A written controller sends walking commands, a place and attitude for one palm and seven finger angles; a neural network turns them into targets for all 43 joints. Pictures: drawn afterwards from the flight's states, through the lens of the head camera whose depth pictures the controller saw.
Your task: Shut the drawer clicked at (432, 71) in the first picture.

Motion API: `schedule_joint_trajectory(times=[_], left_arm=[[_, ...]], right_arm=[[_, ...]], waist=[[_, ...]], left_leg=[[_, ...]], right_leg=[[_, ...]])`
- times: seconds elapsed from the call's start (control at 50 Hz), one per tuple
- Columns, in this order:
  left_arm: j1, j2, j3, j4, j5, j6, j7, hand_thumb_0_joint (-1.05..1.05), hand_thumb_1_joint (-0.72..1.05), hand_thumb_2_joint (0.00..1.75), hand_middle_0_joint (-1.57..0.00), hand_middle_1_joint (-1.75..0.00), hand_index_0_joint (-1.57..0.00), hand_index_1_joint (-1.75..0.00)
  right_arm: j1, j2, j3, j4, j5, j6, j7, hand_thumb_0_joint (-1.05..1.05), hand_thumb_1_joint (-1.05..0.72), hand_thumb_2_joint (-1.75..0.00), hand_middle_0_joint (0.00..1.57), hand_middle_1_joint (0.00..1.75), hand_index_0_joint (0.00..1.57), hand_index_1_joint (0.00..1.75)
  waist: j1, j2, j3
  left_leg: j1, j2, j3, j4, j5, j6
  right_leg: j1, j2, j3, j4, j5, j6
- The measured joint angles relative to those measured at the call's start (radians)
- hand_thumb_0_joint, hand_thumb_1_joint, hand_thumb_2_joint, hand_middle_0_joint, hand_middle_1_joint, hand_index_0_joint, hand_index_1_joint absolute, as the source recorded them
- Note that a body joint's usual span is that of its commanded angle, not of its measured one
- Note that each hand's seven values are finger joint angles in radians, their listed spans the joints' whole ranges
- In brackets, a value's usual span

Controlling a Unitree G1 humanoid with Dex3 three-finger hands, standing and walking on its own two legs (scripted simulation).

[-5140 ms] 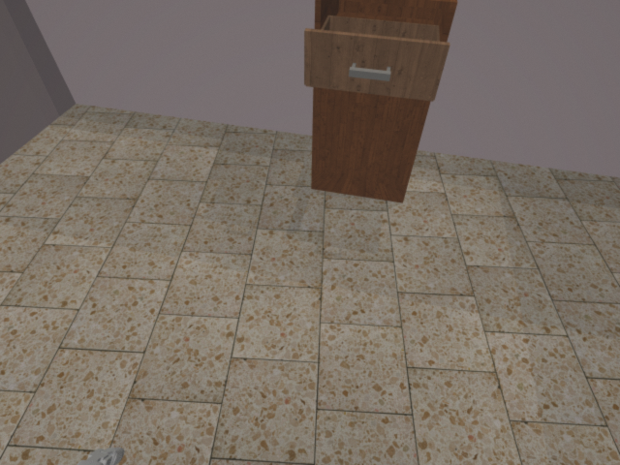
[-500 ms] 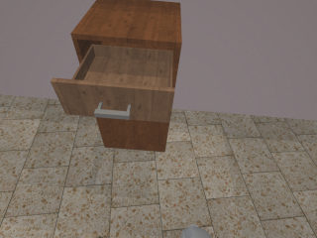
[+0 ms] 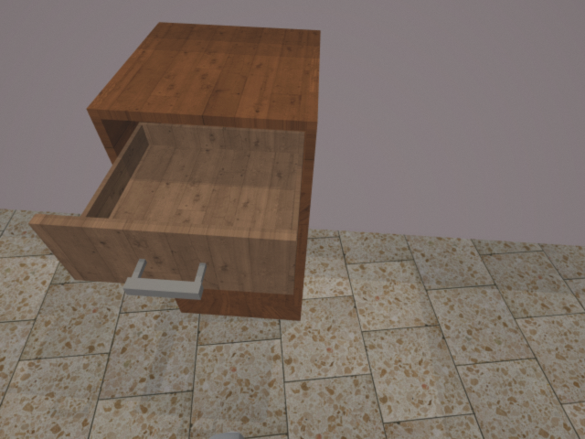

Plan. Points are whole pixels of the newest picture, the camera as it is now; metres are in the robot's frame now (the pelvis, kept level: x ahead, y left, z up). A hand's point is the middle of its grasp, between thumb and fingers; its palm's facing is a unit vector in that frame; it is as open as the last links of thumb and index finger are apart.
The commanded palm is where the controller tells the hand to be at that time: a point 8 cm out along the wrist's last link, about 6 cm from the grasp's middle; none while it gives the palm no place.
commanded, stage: come to a stop and stand still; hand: left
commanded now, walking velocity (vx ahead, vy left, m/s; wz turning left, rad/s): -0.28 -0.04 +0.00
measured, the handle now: (167, 277) +0.35 +0.23 -0.02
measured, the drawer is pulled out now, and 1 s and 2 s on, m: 0.27 0.27 0.27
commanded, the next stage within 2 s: none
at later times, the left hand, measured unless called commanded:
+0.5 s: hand out of the picture +0.01 +0.18 -0.17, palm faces +0.02 -0.96 -0.30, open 7.3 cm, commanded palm none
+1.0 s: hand out of the picture -0.06 +0.12 -0.18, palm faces +0.03 -0.98 -0.18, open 7.3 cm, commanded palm none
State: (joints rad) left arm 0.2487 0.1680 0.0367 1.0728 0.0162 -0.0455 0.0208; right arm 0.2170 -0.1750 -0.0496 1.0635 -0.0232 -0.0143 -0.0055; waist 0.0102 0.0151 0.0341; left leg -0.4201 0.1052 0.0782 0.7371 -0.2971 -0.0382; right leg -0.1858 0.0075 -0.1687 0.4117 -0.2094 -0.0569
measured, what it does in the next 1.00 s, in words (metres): steps on the spot: left foot, then right foot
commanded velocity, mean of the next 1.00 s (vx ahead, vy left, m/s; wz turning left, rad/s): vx -0.06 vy -0.02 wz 0.00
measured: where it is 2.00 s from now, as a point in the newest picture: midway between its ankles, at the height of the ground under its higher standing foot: outside the picture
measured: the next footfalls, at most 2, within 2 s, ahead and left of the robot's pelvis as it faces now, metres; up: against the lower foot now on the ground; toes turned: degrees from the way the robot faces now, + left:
left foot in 0.06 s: +0.12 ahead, +0.13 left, +0.00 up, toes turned +6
right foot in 0.44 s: +0.04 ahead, -0.10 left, +0.00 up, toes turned -3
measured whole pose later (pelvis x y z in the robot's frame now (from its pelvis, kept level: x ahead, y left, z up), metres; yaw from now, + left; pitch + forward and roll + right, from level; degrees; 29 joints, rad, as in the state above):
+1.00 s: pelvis -0.06 -0.05 +0.00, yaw -2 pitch -2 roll +0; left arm 0.27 0.15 0.01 1.14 0.00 0.01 0.03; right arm 0.32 -0.11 -0.01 1.16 -0.02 0.02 -0.03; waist 0.01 -0.01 0.02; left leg -0.14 0.05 0.04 0.40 -0.24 -0.03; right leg -0.21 0.03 -0.11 0.38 -0.15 -0.06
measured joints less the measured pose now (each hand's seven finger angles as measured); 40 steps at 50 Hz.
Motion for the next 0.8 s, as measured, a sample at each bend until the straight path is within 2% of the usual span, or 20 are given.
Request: schedule_joint_trajectory(times=[0.06,0.1,0.18,0.26,0.3,0.34,0.4,0.44,0.46,0.52,0.56,0.6,0.66,0.74,0.8], left_arm=[[0.038,-0.007,-0.01,0.028,-0.007,0.015,0.005,0.0,0.93,0.9,-0.2,-0.3,-0.2,-0.3],[0.047,-0.002,-0.015,0.048,-0.009,0.034,0.012,0.0,0.92,0.9,-0.2,-0.3,-0.2,-0.3],[0.057,0.004,-0.022,0.049,-0.012,0.066,0.016,0.0,0.92,0.9,-0.2,-0.3,-0.2,-0.3],[0.043,0.001,-0.013,0.026,-0.007,0.086,0.014,0.0,0.91,0.9,-0.2,-0.3,-0.2,-0.3],[0.033,0.004,-0.004,0.011,-0.006,0.091,0.016,0.01,0.91,0.9,-0.2,-0.3,-0.2,-0.3],[0.023,0.01,0.005,-0.005,-0.005,0.094,0.019,0.01,0.91,0.9,-0.2,-0.3,-0.2,-0.3],[0.013,0.019,0.011,-0.029,-0.003,0.088,0.022,0.0,0.91,0.9,-0.2,-0.3,-0.2,-0.3],[0.019,0.027,0.01,-0.044,0.001,0.076,0.021,0.0,0.91,0.9,-0.2,-0.3,-0.2,-0.3],[0.018,0.025,0.008,-0.043,0.005,0.071,0.022,0.0,0.91,0.9,-0.2,-0.3,-0.2,-0.3],[0.019,0.009,-0.003,-0.04,0.009,0.072,0.019,0.0,0.91,0.9,-0.2,-0.3,-0.2,-0.3],[0.02,-0.002,-0.009,-0.035,0.008,0.07,0.017,0.0,0.91,0.9,-0.2,-0.3,-0.2,-0.3],[0.015,-0.011,-0.014,-0.03,0.007,0.067,0.015,0.0,0.91,0.9,-0.2,-0.3,-0.2,-0.3],[0.002,-0.022,-0.019,-0.023,0.005,0.057,0.016,0.01,0.91,0.9,-0.2,-0.3,-0.2,-0.3],[-0.016,-0.013,-0.017,-0.001,-0.007,0.049,0.018,0.01,0.93,0.89,-0.2,-0.3,-0.21,-0.3],[-0.035,0.002,-0.014,0.021,-0.014,0.052,0.019,0.01,0.94,0.89,-0.2,-0.3,-0.21,-0.3]], right_arm=[[-0.02,-0.009,0.015,0.001,0.005,-0.011,-0.005,0.02,-0.94,-0.9,0.2,0.3,0.19,0.3],[-0.036,0.01,0.023,0.012,0.007,-0.013,-0.011,0.01,-0.94,-0.9,0.2,0.29,0.19,0.3],[-0.067,0.047,0.035,0.004,0.016,0.0,-0.024,0.01,-0.93,-0.9,0.2,0.3,0.19,0.3],[-0.115,0.056,0.024,-0.021,0.012,0.014,-0.032,0.0,-0.93,-0.9,0.2,0.3,0.2,0.3],[-0.133,0.053,0.017,-0.033,0.009,0.022,-0.031,0.0,-0.92,-0.9,0.2,0.3,0.2,0.3],[-0.141,0.047,0.01,-0.042,0.005,0.028,-0.027,0.0,-0.92,-0.9,0.2,0.3,0.2,0.3],[-0.135,0.031,0.001,-0.043,0.002,0.037,-0.019,0.0,-0.92,-0.9,0.2,0.3,0.2,0.3],[-0.119,0.022,-0.004,-0.041,0.006,0.044,-0.013,0.0,-0.91,-0.9,0.2,0.3,0.2,0.3],[-0.113,0.015,-0.009,-0.037,0.01,0.05,-0.01,0.0,-0.91,-0.9,0.2,0.3,0.2,0.3],[-0.075,-0.005,-0.017,-0.023,0.01,0.075,-0.002,0.01,-0.91,-0.9,0.2,0.3,0.2,0.3],[-0.052,-0.012,-0.018,-0.007,0.009,0.08,0.0,0.01,-0.91,-0.9,0.2,0.3,0.2,0.3],[-0.028,-0.014,-0.016,0.005,0.01,0.074,-0.001,0.01,-0.91,-0.9,0.2,0.3,0.19,0.3],[0.005,-0.011,-0.009,0.023,0.012,0.065,-0.008,0.01,-0.91,-0.9,0.2,0.3,0.19,0.3],[0.045,0.0,0.008,0.056,0.012,0.045,-0.02,0.01,-0.91,-0.9,0.2,0.3,0.19,0.3],[0.06,0.032,0.025,0.09,0.01,0.033,-0.025,0.01,-0.91,-0.9,0.2,0.29,0.19,0.3]], waist=[[0.016,0.005,-0.002],[0.023,-0.026,0.006],[0.041,-0.077,0.021],[0.036,-0.063,0.051],[0.03,-0.047,0.063],[0.023,-0.033,0.068],[0.018,-0.013,0.06],[0.017,-0.01,0.043],[0.015,0.001,0.042],[0.006,0.024,0.022],[0.005,0.021,0.008],[-0.002,0.016,0.0],[-0.007,0.008,-0.004],[-0.016,0.013,-0.008],[-0.006,-0.027,0.008]], left_leg=[[0.102,-0.006,-0.007,-0.197,0.15,0.001],[0.134,-0.024,0.004,-0.21,0.12,0.033],[0.166,-0.056,0.038,-0.249,0.102,0.055],[0.154,-0.057,0.055,-0.274,0.13,0.062],[0.141,-0.048,0.058,-0.274,0.141,0.059],[0.127,-0.038,0.058,-0.269,0.15,0.051],[0.103,-0.026,0.053,-0.252,0.158,0.034],[0.076,-0.023,0.051,-0.216,0.152,0.018],[0.063,-0.018,0.041,-0.186,0.126,0.012],[0.034,-0.035,-0.021,-0.065,-0.059,0.018],[0.026,-0.05,-0.046,0.034,-0.087,0.024],[0.044,-0.056,-0.052,0.071,-0.096,0.022],[0.113,-0.059,-0.05,0.009,-0.107,0.015],[0.242,-0.044,-0.06,-0.229,-0.016,0.015],[0.263,-0.053,-0.058,-0.273,0.007,0.002]], right_leg=[[0.019,0.011,0.004,0.035,-0.04,0.019],[0.03,-0.007,0.011,0.063,-0.066,0.035],[0.016,-0.044,0.049,0.11,-0.115,0.064],[-0.084,-0.045,0.108,0.331,-0.265,0.075],[-0.128,-0.04,0.127,0.426,-0.296,0.079],[-0.149,-0.04,0.135,0.462,-0.303,0.081],[-0.124,-0.049,0.127,0.375,-0.262,0.078],[-0.07,-0.058,0.122,0.218,-0.151,0.071],[-0.068,-0.053,0.115,0.204,-0.11,0.054],[-0.058,-0.04,0.093,0.194,-0.114,0.025],[-0.048,-0.033,0.091,0.154,-0.095,0.015],[-0.042,-0.024,0.088,0.117,-0.069,0.008],[-0.045,-0.009,0.078,0.086,-0.042,-0.003],[-0.065,0.023,0.047,0.085,-0.031,-0.008],[-0.044,0.015,0.048,0.047,-0.003,-0.007]])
